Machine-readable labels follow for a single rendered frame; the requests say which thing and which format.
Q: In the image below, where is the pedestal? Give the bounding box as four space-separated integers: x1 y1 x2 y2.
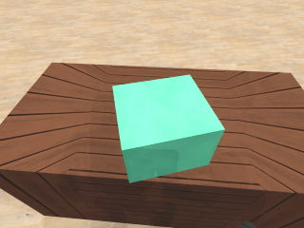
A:
0 63 304 228

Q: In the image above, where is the carton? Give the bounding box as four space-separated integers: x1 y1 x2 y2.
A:
112 74 225 183

